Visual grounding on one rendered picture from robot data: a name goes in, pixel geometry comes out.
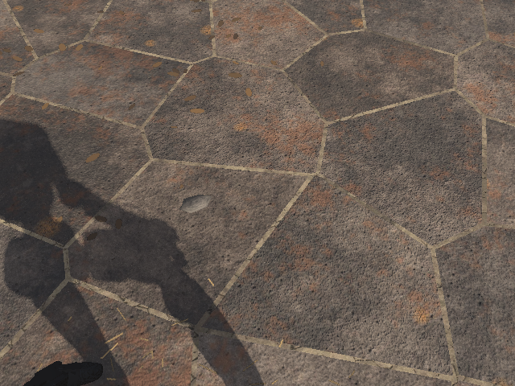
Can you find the left robot hand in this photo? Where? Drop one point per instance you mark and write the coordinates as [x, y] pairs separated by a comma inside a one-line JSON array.
[[71, 374]]

